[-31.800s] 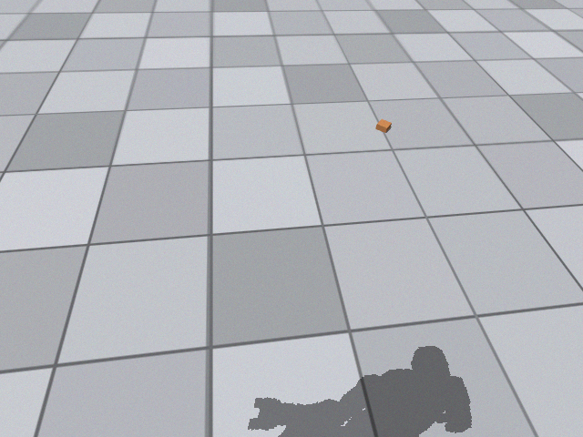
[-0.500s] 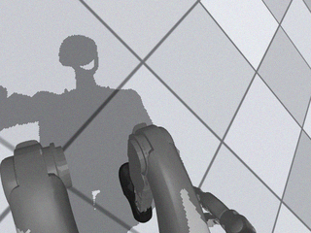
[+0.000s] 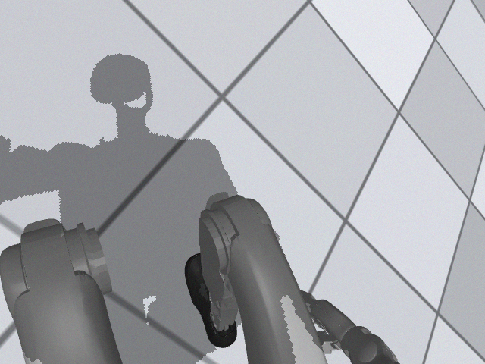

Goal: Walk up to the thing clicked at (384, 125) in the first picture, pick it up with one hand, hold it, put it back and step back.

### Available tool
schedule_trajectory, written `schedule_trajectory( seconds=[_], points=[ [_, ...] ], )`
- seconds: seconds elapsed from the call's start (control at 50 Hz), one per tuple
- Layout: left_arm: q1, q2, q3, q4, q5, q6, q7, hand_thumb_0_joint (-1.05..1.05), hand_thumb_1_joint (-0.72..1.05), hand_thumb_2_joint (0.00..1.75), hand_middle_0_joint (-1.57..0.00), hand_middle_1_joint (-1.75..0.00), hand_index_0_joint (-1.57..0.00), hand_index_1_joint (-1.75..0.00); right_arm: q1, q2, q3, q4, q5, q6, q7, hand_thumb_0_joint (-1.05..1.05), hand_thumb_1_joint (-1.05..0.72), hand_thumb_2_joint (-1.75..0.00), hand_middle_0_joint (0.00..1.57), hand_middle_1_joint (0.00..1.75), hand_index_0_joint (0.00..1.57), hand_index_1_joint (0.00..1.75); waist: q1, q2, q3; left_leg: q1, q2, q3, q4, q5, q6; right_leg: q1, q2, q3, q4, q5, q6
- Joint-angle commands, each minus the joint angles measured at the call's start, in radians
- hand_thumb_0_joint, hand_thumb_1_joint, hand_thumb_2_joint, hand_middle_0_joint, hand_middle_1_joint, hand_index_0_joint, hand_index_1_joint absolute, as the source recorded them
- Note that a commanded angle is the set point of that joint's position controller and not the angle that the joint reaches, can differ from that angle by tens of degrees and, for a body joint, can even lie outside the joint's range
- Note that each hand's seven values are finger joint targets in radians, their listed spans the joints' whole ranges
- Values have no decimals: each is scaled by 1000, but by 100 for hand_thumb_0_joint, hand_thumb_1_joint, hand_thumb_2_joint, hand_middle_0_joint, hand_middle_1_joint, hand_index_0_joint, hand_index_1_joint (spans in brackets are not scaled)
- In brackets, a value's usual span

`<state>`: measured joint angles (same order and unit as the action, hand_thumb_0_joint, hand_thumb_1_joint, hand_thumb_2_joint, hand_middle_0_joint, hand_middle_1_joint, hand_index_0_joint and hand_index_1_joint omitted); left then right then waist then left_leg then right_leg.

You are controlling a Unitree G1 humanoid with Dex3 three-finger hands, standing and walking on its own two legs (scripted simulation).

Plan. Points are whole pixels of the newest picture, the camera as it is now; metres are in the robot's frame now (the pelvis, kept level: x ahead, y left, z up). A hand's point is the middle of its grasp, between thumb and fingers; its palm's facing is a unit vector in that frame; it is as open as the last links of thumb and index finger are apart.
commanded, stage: close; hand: left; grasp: from above
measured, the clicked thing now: out of the picture +0.39 +0.31 -0.28
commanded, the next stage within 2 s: none
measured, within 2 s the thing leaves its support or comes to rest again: neither
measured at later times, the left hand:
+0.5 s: hand out of the picture +0.37 +0.31 -0.25, palm faces -0.47 -0.09 -0.88, open 9.3 cm
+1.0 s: hand out of the picture +0.38 +0.31 -0.25, palm faces -0.47 -0.09 -0.88, open 9.3 cm
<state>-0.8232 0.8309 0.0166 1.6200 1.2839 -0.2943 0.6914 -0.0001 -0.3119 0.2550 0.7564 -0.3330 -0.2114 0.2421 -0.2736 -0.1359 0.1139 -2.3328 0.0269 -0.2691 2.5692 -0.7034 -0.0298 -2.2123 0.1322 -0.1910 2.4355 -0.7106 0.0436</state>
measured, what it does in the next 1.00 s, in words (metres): stands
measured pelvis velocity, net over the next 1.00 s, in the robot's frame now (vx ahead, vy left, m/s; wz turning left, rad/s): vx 0.00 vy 0.00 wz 0.00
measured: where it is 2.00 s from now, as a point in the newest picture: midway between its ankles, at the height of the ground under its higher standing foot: (158, 336)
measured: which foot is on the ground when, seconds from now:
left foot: down 0.00-1.00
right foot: down 0.00-1.00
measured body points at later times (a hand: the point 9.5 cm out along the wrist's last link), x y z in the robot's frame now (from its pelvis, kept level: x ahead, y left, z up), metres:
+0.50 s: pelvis +0.00 +0.00 +0.00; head +0.24 +0.13 +0.36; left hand +0.39 +0.31 -0.20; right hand +0.11 -0.25 -0.08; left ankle +0.07 +0.13 -0.26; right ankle +0.10 -0.11 -0.26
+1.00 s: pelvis +0.00 +0.00 +0.00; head +0.24 +0.13 +0.36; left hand +0.40 +0.31 -0.20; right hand +0.11 -0.25 -0.08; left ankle +0.07 +0.13 -0.26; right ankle +0.10 -0.11 -0.26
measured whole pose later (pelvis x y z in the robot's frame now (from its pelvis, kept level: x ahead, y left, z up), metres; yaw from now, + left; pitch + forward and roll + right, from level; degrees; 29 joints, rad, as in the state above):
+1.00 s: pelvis +0.00 +0.00 +0.00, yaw +0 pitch +25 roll -12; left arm -0.83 0.84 0.01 1.62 1.29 -0.29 0.69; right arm 0.00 -0.31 0.26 0.75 -0.33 -0.21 0.24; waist -0.28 -0.14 0.11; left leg -2.33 0.02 -0.27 2.57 -0.70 -0.03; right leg -2.21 0.13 -0.19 2.43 -0.71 0.04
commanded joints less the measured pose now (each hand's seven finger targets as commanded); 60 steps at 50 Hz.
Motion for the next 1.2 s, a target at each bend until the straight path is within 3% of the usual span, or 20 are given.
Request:
schedule_trajectory(
  seconds=[0.0, 0.1, 0.14, 0.18, 0.24, 0.3, 0.34, 0.42, 0.5, 0.58, 0.66, 0.7, 0.78, 0.84, 0.94, 1.18],
  points=[
    [-186, 180, 14, -72, -5, -2, 22, 0, 41, 26, -81, -17, -81, -17, 139, -302, -84, -7, 9, -6, -10, 0, -89, -90, 20, 30, 20, 30, -28, 382, -594, 426, 23, 101, -239, 160, 41, 301, 22, -71, -245, 219, -70],
    [-197, 168, 0, -73, 1, 0, 21, 0, 38, 28, -80, -19, -79, -19, 133, -295, -84, -8, 9, -6, -7, 0, -89, -90, 20, 30, 20, 30, -31, 404, -593, 435, 24, 100, -247, 155, 36, 297, 24, -73, -234, 216, -73],
    [-192, 179, 17, -69, 5, 0, 22, 0, 39, 27, -79, -20, -79, -20, 141, -303, -85, -9, 11, -9, -6, 0, -89, -90, 20, 30, 20, 30, -29, 418, -584, 451, 21, 99, -253, 166, 34, 281, 19, -86, -228, 224, -76],
    [-187, 146, 0, -66, 6, 3, 21, 0, 38, 28, -79, -20, -79, -20, 128, -302, -90, -12, 8, -8, -5, 0, -89, -90, 20, 30, 20, 30, -32, 403, -559, 434, 21, 94, -255, 144, 32, 255, 19, -93, -229, 194, -82],
    [-200, 153, -11, -81, 2, 1, 17, 0, 37, 28, -78, -21, -78, -21, 131, -302, -84, -14, 9, -12, -4, 0, -89, -90, 20, 30, 20, 30, -37, 391, -565, 422, 21, 99, -245, 145, 37, 269, 20, -87, -240, 199, -78],
    [-197, 179, 6, -67, 4, 4, 17, 0, 37, 28, -78, -21, -78, -21, 153, -296, -83, -11, 12, -11, -5, 0, -89, -90, 20, 30, 20, 30, -32, 404, -587, 433, 22, 105, -251, 148, 39, 297, 21, -69, -242, 214, -70],
    [-192, 173, 10, -84, -4, 3, 22, 0, 38, 28, -77, -22, -78, -21, 144, -299, -85, -8, 7, -10, -5, 0, -89, -90, 20, 30, 20, 30, -22, 401, -602, 438, 23, 101, -251, 160, 36, 299, 24, -77, -247, 214, -73],
    [-199, 154, -12, -74, -4, 3, 15, 0, 37, 28, -77, -23, -77, -22, 136, -297, -79, -17, 10, -16, -2, 0, -89, -90, 20, 30, 20, 30, -34, 389, -569, 421, 22, 102, -237, 154, 38, 281, 19, -80, -239, 212, -73],
    [-198, 189, 15, -75, -3, 1, 20, 0, 36, 28, -76, -24, -76, -23, 149, -299, -83, -8, 15, -6, -9, 0, -89, -90, 20, 30, 20, 30, -27, 398, -606, 438, 26, 101, -249, 165, 40, 312, 26, -69, -246, 229, -68],
    [-195, 165, 1, -79, -11, 0, 20, 0, 35, 29, -74, -25, -75, -24, 136, -295, -81, -12, 10, -7, -8, 0, -89, -90, 20, 30, 20, 30, -32, 385, -591, 413, 24, 103, -237, 154, 40, 301, 23, -68, -252, 214, -70],
    [-198, 200, 20, -81, -1, -2, 17, 0, 35, 30, -75, -23, -76, -23, 145, -302, -85, -10, 12, -3, -15, 0, -89, -90, 20, 30, 20, 30, -24, 402, -602, 434, 24, 100, -250, 151, 38, 297, 24, -74, -244, 207, -73],
    [-189, 171, 5, -74, -5, -3, 13, 0, 36, 29, -75, -25, -76, -24, 136, -301, -83, -20, 9, -8, -11, 0, -89, -90, 20, 30, 20, 30, -30, 385, -572, 416, 23, 100, -239, 142, 37, 285, 19, -78, -243, 194, -76],
    [-191, 175, -1, -80, -1, 2, 13, 0, 34, 31, -74, -26, -74, -25, 132, -302, -82, -18, 13, -13, -9, 0, -89, -90, 20, 30, 20, 30, -30, 393, -582, 432, 22, 102, -237, 167, 37, 293, 22, -75, -239, 223, -74],
    [-206, 202, 23, -90, -2, 2, 20, 0, 35, 30, -74, -25, -75, -24, 147, -306, -88, -9, 14, -7, -12, 0, -89, -90, 20, 30, 20, 30, -25, 397, -598, 427, 24, 102, -248, 158, 39, 299, 22, -70, -251, 214, -73],
    [-199, 163, 2, -68, -3, -2, 16, 0, 33, 31, -73, -26, -73, -25, 137, -302, -86, -11, 9, -7, -9, 0, -89, -90, 20, 30, 20, 30, -33, 402, -576, 426, 21, 101, -240, 154, 36, 278, 19, -82, -237, 210, -76],
    [-198, 177, 3, -69, -2, -2, 15, 0, 31, 32, -71, -29, -72, -28, 138, -301, -78, -12, 9, -9, -8, 0, -89, -90, 20, 30, 20, 30, -34, 404, -581, 425, 21, 106, -231, 174, 38, 293, 18, -73, -238, 231, -73]
  ],
)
